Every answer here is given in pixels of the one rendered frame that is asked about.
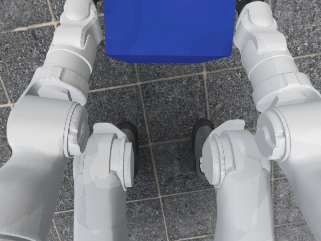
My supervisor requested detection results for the right robot upper arm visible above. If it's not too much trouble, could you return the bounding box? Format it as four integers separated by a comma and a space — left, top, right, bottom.
255, 101, 321, 241

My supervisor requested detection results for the right robot hand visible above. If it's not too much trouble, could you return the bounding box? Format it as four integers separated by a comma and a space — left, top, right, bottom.
235, 0, 264, 17

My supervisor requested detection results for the right robot forearm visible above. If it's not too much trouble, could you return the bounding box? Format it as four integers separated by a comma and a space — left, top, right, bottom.
233, 1, 321, 112

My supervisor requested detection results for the left robot forearm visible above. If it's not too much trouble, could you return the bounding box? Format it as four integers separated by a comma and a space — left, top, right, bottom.
7, 0, 103, 145

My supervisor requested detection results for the carton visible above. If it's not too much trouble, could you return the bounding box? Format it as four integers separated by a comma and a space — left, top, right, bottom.
103, 0, 236, 63

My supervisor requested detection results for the robot right shin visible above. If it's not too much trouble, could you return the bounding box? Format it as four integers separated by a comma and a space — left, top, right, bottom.
200, 119, 271, 178

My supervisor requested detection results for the left robot thigh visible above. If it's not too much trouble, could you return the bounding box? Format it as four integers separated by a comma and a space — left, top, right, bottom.
74, 133, 134, 241

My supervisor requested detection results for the left robot upper arm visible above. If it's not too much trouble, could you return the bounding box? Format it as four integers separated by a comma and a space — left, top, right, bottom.
0, 95, 89, 241

